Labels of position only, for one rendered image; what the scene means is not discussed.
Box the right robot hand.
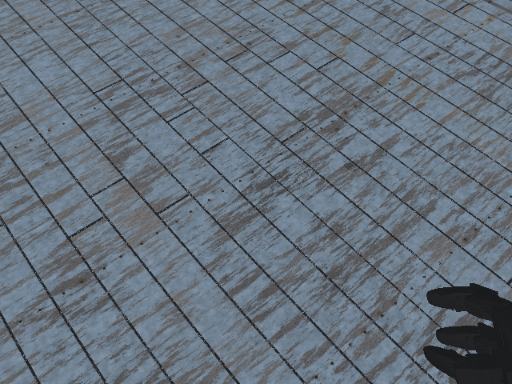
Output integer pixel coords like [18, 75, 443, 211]
[423, 283, 512, 384]

